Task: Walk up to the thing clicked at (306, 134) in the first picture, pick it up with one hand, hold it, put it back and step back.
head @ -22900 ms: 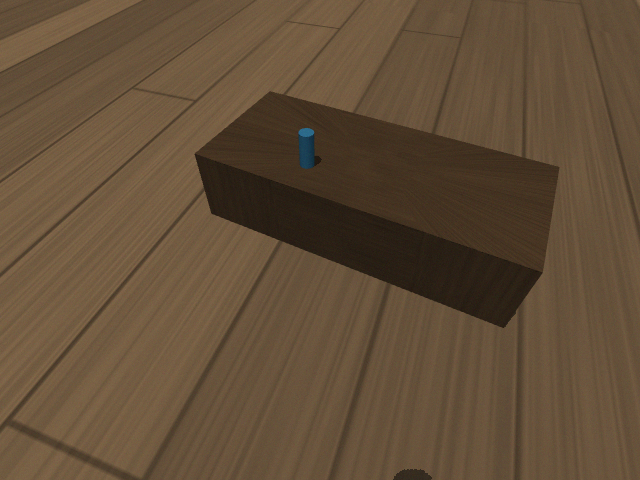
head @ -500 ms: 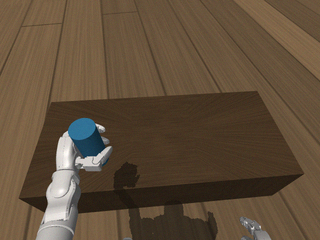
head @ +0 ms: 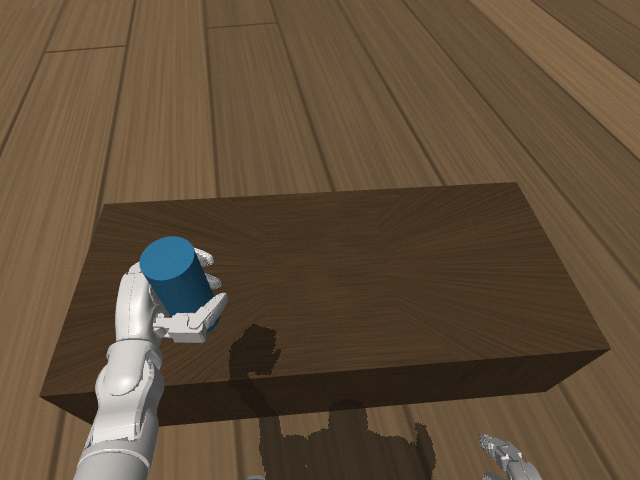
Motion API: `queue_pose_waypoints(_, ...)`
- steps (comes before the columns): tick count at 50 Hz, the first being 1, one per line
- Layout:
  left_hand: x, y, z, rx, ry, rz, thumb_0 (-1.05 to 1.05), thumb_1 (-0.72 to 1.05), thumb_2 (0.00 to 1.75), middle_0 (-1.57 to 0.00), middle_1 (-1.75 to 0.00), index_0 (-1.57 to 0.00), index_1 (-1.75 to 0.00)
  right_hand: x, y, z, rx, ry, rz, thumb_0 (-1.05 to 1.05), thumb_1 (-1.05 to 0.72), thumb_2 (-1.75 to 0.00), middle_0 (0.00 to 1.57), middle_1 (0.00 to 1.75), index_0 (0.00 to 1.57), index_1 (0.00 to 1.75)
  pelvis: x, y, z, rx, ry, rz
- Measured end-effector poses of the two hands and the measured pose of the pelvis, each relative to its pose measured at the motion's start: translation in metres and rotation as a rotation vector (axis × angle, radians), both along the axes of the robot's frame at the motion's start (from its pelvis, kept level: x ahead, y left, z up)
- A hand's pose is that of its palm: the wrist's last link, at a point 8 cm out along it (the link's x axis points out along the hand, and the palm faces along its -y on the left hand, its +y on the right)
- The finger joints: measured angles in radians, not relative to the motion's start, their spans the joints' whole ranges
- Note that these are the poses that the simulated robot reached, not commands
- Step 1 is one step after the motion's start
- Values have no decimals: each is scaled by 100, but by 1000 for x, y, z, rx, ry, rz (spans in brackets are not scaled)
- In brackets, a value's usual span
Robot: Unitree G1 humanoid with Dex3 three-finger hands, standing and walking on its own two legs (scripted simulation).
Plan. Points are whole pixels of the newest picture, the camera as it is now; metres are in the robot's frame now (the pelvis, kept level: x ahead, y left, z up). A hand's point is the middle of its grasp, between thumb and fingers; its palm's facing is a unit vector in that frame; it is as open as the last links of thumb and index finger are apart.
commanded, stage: hold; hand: left
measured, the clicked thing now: (185, 290) +0.34 +0.17 +0.06
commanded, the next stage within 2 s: crouch in 1.08 s
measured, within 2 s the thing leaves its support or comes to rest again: neither
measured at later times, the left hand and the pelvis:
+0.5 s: hand (193, 298) +0.33 +0.16 +0.05, palm faces +0.08 -1.00 +0.00, open 7.7 cm; pelvis +0.00 +0.00 +0.00, yaw +0 degrees
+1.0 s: hand (193, 297) +0.33 +0.16 +0.05, palm faces +0.09 -1.00 -0.01, open 7.7 cm; pelvis +0.00 +0.00 +0.00, yaw +0 degrees
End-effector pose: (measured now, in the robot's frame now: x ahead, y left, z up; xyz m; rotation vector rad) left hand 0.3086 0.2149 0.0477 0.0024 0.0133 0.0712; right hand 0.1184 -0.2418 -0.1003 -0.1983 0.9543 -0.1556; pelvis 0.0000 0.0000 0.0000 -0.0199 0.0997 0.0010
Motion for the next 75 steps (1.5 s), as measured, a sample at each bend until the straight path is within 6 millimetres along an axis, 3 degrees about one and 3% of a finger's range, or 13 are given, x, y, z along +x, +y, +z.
queue_pose_waypoints(62, 3, 1, 3, 1, -9, 21, 1, -10, 107, -82, -106, -86, -104, -1, -3, 0, -1, -1, -1, 1, -92, -90, 20, 30, 21, 30, -1, -3, 0, 2, -3, 2)
queue_pose_waypoints(68, 7, 2, -10, 2, 26, 16, 1, -9, 107, -82, -106, -86, -104, -2, -5, -3, -4, 6, -1, 1, -90, -90, 20, 30, 21, 30, -3, -3, -2, 3, 17, 2)
queue_pose_waypoints(75, 18, 5, -47, -10, 51, 30, 1, -9, 107, -82, -106, -86, -104, -13, -12, -18, -31, 57, 11, 1, -89, -89, 20, 30, 21, 30, -9, -4, -17, 0, 88, 0)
